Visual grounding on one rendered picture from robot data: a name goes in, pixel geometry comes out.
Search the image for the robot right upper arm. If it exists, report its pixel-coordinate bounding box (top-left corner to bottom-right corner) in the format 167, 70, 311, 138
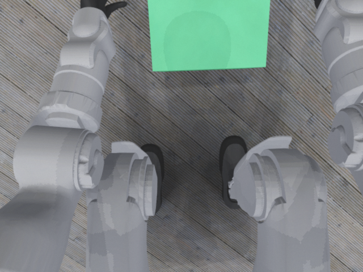
327, 103, 363, 197

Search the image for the right robot shin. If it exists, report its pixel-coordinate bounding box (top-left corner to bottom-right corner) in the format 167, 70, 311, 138
228, 135, 327, 212

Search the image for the robot right forearm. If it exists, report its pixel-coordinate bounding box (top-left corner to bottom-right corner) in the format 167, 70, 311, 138
313, 0, 363, 113

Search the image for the robot left foot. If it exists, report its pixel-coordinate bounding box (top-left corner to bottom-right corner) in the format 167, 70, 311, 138
140, 144, 164, 214

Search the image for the carton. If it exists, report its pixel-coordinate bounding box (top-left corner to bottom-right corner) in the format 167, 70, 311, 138
147, 0, 270, 72

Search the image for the robot left upper arm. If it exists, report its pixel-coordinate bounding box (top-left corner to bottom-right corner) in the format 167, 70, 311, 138
0, 125, 104, 272

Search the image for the robot left forearm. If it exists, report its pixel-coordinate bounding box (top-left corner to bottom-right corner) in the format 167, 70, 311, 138
13, 7, 116, 180

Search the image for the robot left hand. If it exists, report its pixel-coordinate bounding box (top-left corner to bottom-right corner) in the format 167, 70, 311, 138
81, 0, 127, 19

